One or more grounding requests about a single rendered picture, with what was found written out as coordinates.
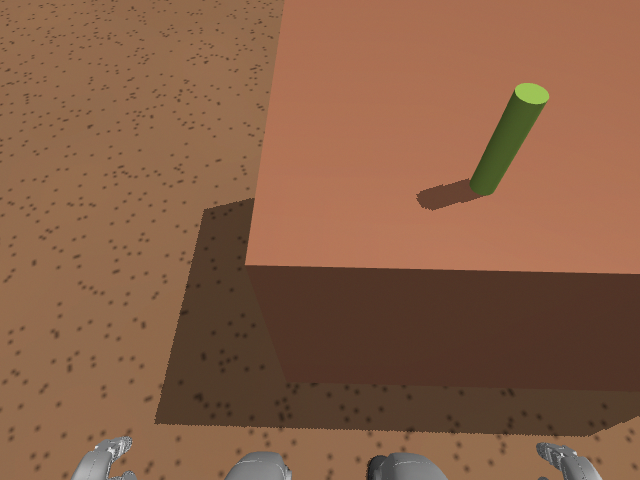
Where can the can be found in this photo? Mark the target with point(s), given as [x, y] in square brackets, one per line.
[520, 114]

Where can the right robot hand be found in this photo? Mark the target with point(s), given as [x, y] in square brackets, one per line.
[565, 459]

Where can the right robot foot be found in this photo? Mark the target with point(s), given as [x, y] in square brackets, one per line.
[374, 464]

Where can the left robot hand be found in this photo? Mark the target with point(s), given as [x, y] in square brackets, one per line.
[96, 464]

